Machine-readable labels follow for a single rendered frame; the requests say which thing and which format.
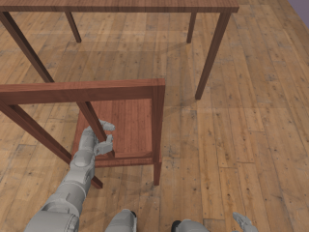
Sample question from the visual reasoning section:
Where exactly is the left robot hand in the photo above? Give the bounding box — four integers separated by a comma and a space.
78, 119, 116, 156

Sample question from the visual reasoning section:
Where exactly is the robot left upper arm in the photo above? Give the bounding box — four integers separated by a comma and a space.
26, 210, 80, 232

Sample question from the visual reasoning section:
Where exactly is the right robot hand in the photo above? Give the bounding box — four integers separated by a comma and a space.
232, 212, 259, 232

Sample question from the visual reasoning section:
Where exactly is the left robot shin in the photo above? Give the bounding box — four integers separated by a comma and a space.
122, 209, 131, 213

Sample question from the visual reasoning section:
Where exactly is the table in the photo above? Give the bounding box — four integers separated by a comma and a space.
0, 0, 239, 101

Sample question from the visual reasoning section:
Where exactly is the robot left thigh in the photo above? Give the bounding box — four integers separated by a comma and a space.
104, 212, 137, 232

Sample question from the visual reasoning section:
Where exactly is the chair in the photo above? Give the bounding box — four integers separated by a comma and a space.
0, 78, 166, 189

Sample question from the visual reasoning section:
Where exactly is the robot left forearm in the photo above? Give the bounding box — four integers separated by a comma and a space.
23, 149, 96, 232

